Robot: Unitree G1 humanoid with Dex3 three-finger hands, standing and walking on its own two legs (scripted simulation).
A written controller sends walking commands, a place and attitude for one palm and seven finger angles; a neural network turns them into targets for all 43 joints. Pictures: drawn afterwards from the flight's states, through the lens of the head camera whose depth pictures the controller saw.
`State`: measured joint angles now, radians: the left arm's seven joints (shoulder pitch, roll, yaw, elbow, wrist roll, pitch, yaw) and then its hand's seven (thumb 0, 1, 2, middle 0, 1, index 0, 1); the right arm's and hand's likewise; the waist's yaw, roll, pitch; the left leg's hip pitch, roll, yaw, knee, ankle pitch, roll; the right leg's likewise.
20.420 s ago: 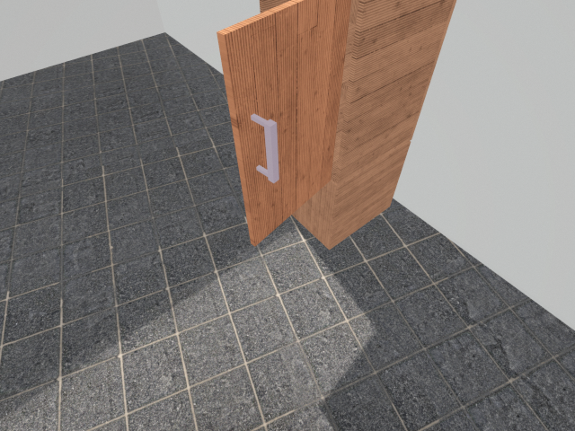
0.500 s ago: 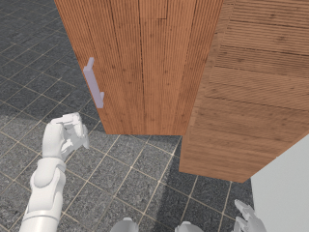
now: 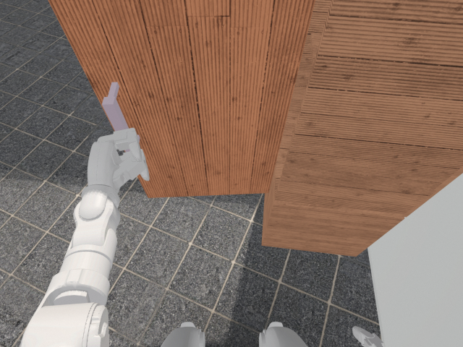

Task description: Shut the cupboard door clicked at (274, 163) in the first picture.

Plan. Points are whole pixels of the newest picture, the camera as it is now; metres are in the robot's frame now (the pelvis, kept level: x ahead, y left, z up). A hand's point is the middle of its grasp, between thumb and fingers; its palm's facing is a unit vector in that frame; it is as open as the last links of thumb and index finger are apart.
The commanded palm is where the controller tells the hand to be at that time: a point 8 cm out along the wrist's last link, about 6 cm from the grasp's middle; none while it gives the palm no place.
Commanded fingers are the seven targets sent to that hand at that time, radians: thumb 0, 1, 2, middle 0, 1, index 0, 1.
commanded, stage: bring the fist close to the handle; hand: left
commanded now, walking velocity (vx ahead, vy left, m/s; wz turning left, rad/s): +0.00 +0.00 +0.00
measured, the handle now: (125, 124) +0.51 +0.20 +0.06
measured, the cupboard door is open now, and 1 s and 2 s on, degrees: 100 94 80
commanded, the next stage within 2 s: push the door shut along its arc in 0.34 s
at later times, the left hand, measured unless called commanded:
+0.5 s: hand (141, 163) +0.42 +0.16 +0.06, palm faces +0.03 -1.00 -0.03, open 3.1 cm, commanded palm +0.39 +0.21 +0.06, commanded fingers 0.00 0.90 0.90 -1.30 -1.50 -1.30 -1.50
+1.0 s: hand (144, 139) +0.47 +0.16 +0.07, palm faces -0.08 -1.00 -0.04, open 3.1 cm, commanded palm +0.46 +0.20 +0.06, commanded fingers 0.00 0.90 0.90 -1.30 -1.50 -1.30 -1.50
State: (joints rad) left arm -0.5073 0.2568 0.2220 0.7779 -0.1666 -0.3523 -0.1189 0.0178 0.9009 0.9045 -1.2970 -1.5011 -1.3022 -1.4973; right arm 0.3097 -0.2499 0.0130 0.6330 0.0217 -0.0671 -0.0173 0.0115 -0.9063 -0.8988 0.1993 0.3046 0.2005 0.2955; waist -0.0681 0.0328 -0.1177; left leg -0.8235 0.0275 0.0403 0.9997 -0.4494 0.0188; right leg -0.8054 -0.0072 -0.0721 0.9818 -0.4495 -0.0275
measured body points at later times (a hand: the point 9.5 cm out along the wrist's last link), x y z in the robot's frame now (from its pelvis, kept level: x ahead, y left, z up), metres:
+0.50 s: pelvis -0.01 +0.00 +0.00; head +0.07 +0.00 +0.44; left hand +0.41 +0.21 +0.06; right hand +0.08 -0.26 -0.11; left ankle +0.02 +0.11 -0.68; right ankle +0.01 -0.10 -0.68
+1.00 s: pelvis -0.01 +0.00 -0.01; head +0.09 +0.01 +0.43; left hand +0.46 +0.21 +0.07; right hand +0.02 -0.27 -0.13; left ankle +0.02 +0.11 -0.68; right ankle +0.01 -0.10 -0.68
